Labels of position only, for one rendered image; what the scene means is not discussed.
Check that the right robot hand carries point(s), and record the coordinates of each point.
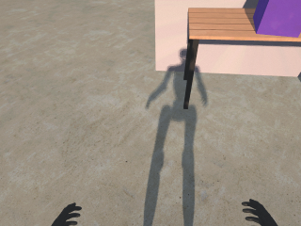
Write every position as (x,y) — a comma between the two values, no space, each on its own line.
(264,218)

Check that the carton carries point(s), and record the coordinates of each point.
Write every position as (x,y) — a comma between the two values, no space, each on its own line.
(278,18)

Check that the table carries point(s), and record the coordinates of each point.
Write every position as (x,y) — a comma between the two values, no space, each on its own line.
(219,24)

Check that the left robot hand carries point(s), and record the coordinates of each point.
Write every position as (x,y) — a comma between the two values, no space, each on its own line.
(64,215)

